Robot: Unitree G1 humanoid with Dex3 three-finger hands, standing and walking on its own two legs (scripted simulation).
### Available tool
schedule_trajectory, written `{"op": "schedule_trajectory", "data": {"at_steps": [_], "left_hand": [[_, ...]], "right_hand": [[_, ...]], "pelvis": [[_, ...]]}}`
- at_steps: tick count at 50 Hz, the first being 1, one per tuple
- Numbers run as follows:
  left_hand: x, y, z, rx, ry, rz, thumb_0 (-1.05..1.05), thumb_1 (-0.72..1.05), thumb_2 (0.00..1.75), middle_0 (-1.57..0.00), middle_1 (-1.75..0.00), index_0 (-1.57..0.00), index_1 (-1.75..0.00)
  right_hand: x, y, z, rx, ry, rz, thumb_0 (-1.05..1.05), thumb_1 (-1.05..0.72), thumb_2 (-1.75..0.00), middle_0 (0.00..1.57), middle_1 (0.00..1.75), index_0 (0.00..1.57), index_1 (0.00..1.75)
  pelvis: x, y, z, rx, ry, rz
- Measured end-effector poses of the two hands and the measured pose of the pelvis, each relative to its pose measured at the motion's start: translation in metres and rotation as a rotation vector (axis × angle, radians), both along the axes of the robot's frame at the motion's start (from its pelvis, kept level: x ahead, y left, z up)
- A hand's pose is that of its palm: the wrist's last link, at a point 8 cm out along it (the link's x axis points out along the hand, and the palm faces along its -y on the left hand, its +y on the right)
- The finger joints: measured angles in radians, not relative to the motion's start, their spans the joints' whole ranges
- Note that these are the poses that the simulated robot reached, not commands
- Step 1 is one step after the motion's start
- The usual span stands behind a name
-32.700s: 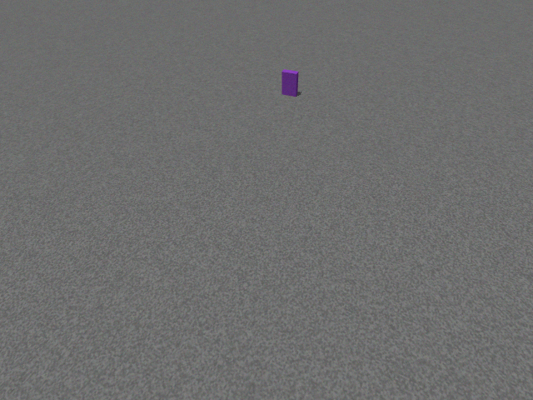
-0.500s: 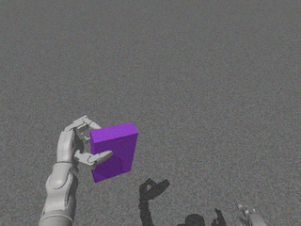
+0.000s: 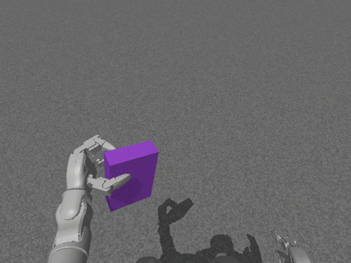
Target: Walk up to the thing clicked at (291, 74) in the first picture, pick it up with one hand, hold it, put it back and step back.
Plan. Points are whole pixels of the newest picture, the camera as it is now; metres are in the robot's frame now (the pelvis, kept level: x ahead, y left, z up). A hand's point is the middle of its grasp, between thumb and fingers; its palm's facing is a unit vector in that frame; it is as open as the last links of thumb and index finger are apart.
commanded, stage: crouch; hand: left
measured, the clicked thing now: (130, 177) +0.33 +0.13 -0.02
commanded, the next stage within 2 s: lower in 1.52 s
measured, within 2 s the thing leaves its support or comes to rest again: neither
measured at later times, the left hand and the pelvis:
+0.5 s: hand (124, 191) +0.36 +0.19 -0.20, palm faces +0.08 -1.00 -0.01, open 8.7 cm; pelvis -0.04 +0.00 -0.19, yaw -2 degrees
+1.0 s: hand (131, 205) +0.38 +0.20 -0.38, palm faces +0.10 -0.99 -0.02, open 8.8 cm; pelvis -0.08 +0.00 -0.35, yaw -4 degrees
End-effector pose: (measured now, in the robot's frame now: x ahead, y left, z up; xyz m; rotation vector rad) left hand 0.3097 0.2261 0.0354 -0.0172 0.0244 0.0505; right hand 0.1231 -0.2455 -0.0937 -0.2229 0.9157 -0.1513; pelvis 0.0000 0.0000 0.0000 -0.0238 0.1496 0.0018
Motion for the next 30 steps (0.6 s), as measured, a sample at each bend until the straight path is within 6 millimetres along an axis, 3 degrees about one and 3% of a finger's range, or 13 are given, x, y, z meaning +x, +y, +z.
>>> {"op": "schedule_trajectory", "data": {"at_steps": [5,10,18,30], "left_hand": [[0.004,0.004,-0.036,0.002,0.004,0.014,0.03,-0.38,0.93,-1.01,-1.30,-0.96,-1.21],[0.012,0.009,-0.081,0.003,-0.011,0.016,0.03,-0.40,0.94,-1.01,-1.30,-0.96,-1.22],[0.022,0.012,-0.169,0.018,-0.036,0.008,0.03,-0.42,0.96,-1.01,-1.32,-0.97,-1.23],[0.031,0.021,-0.285,0.034,-0.028,0.041,0.04,-0.43,0.98,-1.02,-1.34,-0.97,-1.25]], "right_hand": [[-0.007,-0.006,-0.020,-0.021,0.038,0.014,0.01,-0.90,-0.89,0.20,0.30,0.20,0.30],[-0.018,-0.015,-0.053,-0.050,0.080,0.029,0.01,-0.90,-0.89,0.20,0.30,0.20,0.30],[-0.030,-0.021,-0.132,-0.072,0.151,0.049,0.01,-0.90,-0.89,0.20,0.30,0.20,0.30],[-0.046,-0.008,-0.248,-0.039,0.240,0.107,0.01,-0.91,-0.90,0.20,0.30,0.20,0.30]], "pelvis": [[-0.006,-0.002,-0.019,-0.001,0.068,0.000],[-0.013,-0.002,-0.053,-0.007,0.165,-0.001],[-0.024,-0.001,-0.127,-0.016,0.313,-0.008],[-0.049,0.000,-0.227,-0.025,0.416,-0.023]]}}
